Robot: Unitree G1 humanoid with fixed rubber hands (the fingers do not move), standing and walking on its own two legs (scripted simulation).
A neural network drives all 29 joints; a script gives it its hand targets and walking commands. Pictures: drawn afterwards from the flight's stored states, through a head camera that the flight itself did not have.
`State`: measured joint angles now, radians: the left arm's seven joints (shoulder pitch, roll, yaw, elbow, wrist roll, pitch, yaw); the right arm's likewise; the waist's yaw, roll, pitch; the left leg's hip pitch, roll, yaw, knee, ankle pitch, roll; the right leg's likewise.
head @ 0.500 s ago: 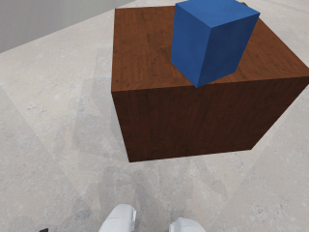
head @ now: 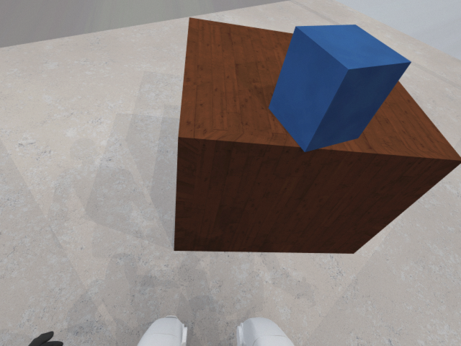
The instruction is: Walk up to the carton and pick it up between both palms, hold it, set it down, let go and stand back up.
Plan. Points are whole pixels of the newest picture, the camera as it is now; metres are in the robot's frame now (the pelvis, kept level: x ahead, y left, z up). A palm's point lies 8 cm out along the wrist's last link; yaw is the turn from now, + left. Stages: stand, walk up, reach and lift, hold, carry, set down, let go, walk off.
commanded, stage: walk up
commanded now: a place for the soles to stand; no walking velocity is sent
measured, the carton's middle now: (330, 88) +0.72 -0.27 +0.09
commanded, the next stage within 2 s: none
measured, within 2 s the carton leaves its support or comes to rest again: neither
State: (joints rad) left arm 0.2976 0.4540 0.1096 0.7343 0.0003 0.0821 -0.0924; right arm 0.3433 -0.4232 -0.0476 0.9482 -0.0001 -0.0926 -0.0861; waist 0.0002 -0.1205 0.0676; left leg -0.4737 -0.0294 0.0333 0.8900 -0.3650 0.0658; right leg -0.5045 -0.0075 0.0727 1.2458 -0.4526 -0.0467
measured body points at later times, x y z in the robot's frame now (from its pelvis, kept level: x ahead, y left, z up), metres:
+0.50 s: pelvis +0.04 -0.11 +0.01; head +0.04 -0.12 +0.45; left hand +0.07 +0.21 -0.10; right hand +0.08 -0.46 -0.10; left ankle +0.05 +0.05 -0.63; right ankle +0.06 -0.22 -0.69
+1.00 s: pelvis +0.13 -0.10 +0.01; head +0.15 -0.05 +0.45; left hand +0.23 +0.23 -0.12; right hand +0.17 -0.46 -0.06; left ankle +0.15 +0.02 -0.69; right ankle +0.13 -0.25 -0.62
